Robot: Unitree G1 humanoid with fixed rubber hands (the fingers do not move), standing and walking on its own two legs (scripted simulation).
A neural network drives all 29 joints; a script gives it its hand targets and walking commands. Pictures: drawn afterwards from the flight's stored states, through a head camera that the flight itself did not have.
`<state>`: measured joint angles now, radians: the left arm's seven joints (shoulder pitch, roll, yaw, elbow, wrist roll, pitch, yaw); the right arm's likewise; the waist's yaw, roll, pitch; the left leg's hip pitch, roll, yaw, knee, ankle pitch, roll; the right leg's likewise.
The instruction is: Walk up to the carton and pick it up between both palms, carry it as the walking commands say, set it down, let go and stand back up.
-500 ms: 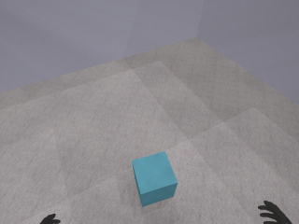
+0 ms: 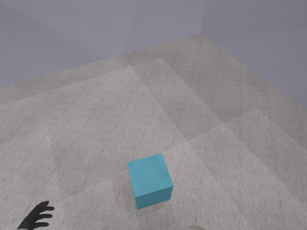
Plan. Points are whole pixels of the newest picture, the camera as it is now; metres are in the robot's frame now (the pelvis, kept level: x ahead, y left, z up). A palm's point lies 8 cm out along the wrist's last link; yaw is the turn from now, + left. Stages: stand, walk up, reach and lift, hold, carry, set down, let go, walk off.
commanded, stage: walk up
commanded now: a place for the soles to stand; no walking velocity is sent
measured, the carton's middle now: (149, 181) +0.48 +0.03 -0.64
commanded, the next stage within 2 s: reach and lift in 1.84 s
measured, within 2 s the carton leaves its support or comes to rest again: neither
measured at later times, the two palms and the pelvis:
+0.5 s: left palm out of the picture +0.10 +0.27 -0.11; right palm (289, 196) +0.23 -0.38 -0.09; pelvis +0.06 -0.08 -0.02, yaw +10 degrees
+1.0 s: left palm out of the picture +0.08 +0.29 -0.10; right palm (275, 182) +0.27 -0.36 -0.10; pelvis +0.07 -0.07 -0.02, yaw +17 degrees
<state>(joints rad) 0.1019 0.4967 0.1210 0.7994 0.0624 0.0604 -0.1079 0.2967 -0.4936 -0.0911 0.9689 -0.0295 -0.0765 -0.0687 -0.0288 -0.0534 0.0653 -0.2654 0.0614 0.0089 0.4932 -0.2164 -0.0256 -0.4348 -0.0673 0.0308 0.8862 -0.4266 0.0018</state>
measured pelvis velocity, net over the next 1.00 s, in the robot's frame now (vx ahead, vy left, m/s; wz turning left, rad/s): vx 0.07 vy -0.07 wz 0.30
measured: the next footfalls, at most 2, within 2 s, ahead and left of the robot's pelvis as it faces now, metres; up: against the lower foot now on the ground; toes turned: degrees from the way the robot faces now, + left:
right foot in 0.08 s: +0.14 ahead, -0.19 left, +0.00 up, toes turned +18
left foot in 0.32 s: +0.11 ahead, +0.05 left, +0.00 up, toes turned +8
